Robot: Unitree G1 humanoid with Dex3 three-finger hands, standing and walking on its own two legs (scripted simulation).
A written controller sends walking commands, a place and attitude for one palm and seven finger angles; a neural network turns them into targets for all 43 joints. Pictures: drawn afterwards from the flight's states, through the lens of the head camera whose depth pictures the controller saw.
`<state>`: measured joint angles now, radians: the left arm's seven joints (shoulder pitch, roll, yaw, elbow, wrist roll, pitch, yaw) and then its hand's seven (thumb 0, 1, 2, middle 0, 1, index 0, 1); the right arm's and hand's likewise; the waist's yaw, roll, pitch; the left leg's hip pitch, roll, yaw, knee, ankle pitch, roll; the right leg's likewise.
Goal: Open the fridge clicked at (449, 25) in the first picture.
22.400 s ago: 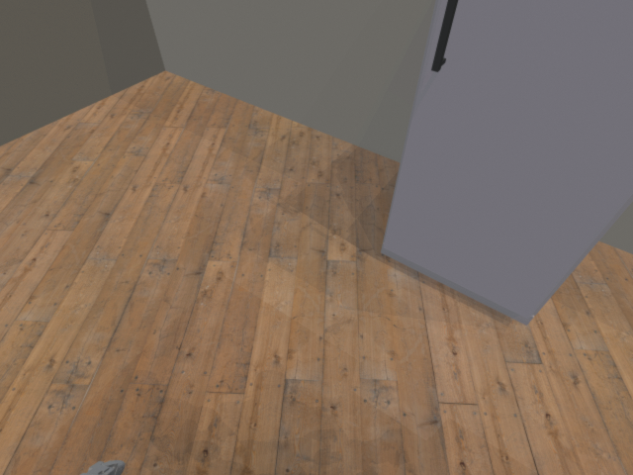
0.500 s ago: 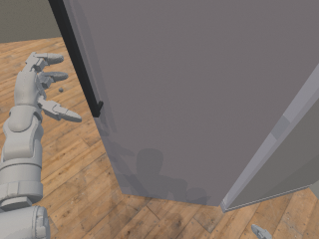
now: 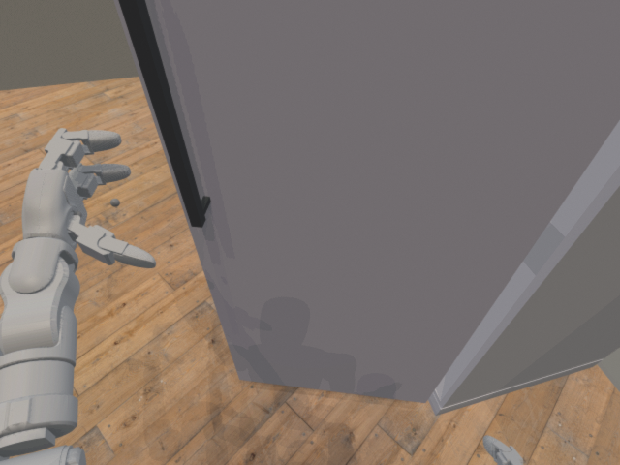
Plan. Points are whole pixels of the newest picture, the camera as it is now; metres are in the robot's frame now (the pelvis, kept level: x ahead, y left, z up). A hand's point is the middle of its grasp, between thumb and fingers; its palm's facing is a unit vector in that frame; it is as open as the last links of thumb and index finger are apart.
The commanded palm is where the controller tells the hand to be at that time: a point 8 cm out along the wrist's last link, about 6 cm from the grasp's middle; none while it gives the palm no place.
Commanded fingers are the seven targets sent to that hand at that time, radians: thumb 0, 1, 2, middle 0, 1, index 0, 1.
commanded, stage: slip the hand off the handle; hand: left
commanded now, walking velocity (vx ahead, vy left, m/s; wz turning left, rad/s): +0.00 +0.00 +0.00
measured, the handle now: (171, 102) +0.45 +0.19 +0.25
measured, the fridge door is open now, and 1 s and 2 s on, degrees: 68 68 68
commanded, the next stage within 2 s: draw the hand back to the body in 0.36 s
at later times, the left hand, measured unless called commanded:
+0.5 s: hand (102, 251) +0.28 +0.23 +0.19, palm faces +0.23 -0.96 -0.18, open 14.7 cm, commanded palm +0.24 +0.28 +0.19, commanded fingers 0.00 -0.55 0.20 -0.25 -1.15 -0.25 -1.15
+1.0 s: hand (64, 293) +0.23 +0.25 +0.18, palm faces +0.26 -0.97 -0.03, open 14.6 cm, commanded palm +0.19 +0.28 +0.19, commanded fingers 0.00 -0.30 0.32 -0.24 -1.00 -0.24 -1.00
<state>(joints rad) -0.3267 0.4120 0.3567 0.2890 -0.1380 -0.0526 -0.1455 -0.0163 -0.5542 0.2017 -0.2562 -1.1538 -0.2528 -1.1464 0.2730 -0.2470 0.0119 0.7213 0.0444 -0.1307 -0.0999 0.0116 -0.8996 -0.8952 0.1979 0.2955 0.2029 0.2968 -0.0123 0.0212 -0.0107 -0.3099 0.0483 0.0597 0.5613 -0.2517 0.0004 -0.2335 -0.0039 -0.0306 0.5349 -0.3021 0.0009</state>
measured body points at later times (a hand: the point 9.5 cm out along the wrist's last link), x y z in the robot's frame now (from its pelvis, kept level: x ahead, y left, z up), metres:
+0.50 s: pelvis +0.00 -0.02 +0.00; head -0.03 -0.03 +0.45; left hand +0.26 +0.28 +0.20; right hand +0.21 -0.23 -0.07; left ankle +0.03 +0.12 -0.73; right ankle -0.01 -0.12 -0.73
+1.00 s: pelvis -0.01 -0.02 +0.01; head -0.05 -0.03 +0.45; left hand +0.21 +0.30 +0.18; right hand +0.21 -0.24 -0.05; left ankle +0.03 +0.12 -0.73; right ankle -0.01 -0.12 -0.73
